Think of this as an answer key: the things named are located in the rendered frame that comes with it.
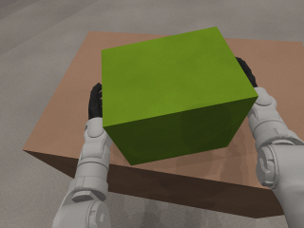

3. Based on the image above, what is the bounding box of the robot left hand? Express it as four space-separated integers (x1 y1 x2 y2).
88 83 103 120

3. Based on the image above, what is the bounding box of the robot right hand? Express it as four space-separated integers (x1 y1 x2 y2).
236 57 257 87

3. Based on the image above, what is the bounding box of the left robot forearm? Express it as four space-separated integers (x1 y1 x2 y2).
51 117 113 228

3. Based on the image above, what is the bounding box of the carton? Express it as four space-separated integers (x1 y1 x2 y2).
101 27 258 166

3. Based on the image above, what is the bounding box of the robot left upper arm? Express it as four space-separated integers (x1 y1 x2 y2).
52 199 111 228

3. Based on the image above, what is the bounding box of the pedestal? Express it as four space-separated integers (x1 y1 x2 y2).
22 30 304 219

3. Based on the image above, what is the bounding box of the robot right upper arm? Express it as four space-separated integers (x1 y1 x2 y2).
256 144 304 228

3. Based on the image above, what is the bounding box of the right robot forearm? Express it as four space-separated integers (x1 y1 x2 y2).
247 86 304 153

